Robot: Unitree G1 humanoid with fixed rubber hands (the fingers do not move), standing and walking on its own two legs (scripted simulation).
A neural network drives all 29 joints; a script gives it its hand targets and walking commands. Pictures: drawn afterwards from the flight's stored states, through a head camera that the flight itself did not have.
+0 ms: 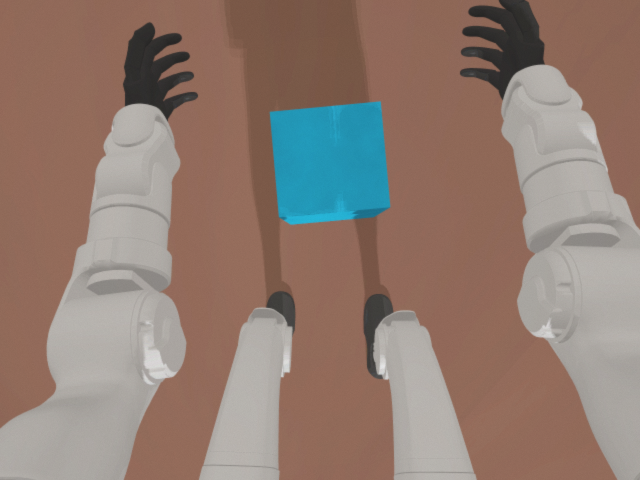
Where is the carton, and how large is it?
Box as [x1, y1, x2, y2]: [270, 101, 389, 224]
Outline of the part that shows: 380,101 270,112 279,217 291,224 370,217 376,215 389,207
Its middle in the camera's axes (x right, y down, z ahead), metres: +0.02 -0.15 +0.85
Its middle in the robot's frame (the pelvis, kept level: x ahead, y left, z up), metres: +0.51 +0.02 -0.52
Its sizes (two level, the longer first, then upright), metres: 0.210 0.200 0.250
